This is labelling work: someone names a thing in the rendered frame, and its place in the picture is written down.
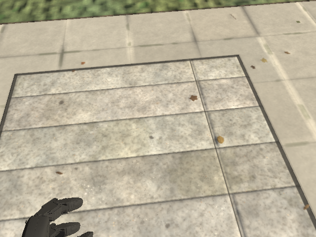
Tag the left robot hand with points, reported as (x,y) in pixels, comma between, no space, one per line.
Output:
(39,224)

